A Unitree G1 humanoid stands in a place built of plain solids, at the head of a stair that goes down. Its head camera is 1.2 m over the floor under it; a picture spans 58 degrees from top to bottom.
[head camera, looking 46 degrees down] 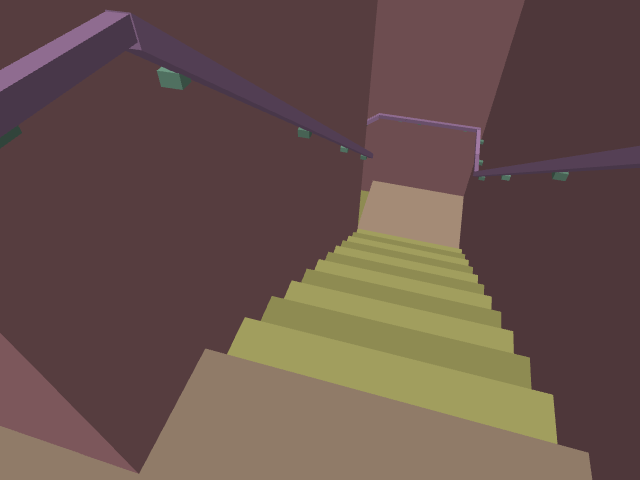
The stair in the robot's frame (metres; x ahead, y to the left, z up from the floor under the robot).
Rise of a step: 0.19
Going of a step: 0.25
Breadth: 1.10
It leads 16 degrees to the right of straight ahead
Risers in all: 12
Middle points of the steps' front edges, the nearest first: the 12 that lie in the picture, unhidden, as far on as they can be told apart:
0.54 -0.17 0.00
0.78 -0.24 -0.19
1.02 -0.31 -0.37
1.26 -0.38 -0.56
1.50 -0.45 -0.75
1.74 -0.52 -0.94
1.98 -0.59 -1.13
2.22 -0.66 -1.32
2.46 -0.73 -1.51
2.70 -0.80 -1.70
2.94 -0.87 -1.89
3.18 -0.94 -2.07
